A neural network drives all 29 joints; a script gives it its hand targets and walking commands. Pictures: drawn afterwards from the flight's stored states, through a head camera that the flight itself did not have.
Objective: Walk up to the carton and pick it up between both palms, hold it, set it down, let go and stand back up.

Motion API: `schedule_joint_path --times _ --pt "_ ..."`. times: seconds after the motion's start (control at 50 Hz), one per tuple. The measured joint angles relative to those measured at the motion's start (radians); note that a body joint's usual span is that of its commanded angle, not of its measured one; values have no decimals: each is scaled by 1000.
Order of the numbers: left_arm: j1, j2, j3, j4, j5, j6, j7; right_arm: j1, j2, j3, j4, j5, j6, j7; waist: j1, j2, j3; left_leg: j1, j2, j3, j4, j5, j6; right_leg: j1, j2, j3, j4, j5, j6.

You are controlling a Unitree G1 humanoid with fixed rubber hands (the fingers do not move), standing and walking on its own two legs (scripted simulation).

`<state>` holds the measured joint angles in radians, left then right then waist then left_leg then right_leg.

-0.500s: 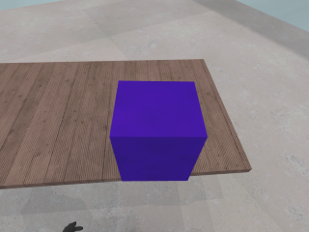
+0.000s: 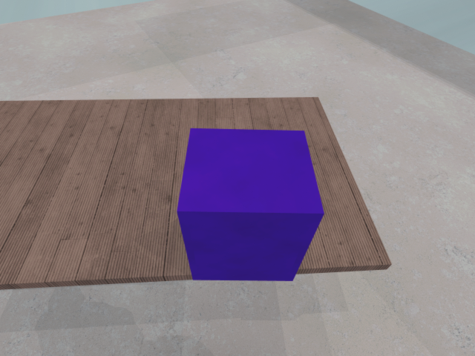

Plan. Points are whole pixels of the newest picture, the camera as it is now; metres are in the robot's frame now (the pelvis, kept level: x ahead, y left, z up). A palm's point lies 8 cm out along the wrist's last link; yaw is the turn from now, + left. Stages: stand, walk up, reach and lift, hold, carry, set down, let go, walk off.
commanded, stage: stand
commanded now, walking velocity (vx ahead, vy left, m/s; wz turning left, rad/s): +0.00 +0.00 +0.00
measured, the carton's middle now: (245, 209) +0.39 -0.02 -0.01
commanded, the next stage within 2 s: none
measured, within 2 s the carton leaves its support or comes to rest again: neither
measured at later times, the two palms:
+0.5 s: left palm out of the picture -0.03 +0.22 -0.15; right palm out of the picture -0.04 -0.22 -0.15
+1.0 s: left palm out of the picture -0.04 +0.20 -0.15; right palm out of the picture -0.05 -0.21 -0.15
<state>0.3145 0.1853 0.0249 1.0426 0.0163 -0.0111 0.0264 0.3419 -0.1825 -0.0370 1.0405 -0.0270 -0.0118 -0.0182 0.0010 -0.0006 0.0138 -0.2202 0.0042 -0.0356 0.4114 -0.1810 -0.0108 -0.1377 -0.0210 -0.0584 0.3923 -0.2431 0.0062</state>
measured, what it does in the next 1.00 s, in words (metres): stands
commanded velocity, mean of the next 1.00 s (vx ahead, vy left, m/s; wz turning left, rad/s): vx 0.00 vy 0.00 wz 0.00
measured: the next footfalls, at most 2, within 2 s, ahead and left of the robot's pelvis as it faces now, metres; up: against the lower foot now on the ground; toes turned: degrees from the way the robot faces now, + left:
none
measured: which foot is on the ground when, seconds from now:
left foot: down 0.00-1.00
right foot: down 0.00-1.00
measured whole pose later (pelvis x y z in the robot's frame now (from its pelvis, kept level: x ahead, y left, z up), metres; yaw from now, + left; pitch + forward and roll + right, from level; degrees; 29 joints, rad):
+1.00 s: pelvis -0.01 -0.01 +0.00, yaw +0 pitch -1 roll +0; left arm 0.32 0.12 0.00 1.16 0.01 -0.01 0.04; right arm 0.34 -0.12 0.00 1.16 -0.02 0.00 -0.03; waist 0.00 0.01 0.04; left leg -0.23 0.01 -0.05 0.42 -0.17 -0.02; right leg -0.15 -0.01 -0.06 0.41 -0.24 0.00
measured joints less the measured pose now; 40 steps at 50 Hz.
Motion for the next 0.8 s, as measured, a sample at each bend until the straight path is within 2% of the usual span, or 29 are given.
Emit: schedule_joint_path --times 0.46,0.8 --pt "-4 -42 -17 107 -1 2 9 -3 49 21 86 7 4 -11 -2 -4 19 5 -4 -6 1 3 -1 1 -3 1 14 -5 1" --pt "0 -52 -24 120 -4 3 12 -3 52 25 110 8 9 -18 1 5 21 10 3 -8 2 6 -8 6 5 4 15 -2 -5"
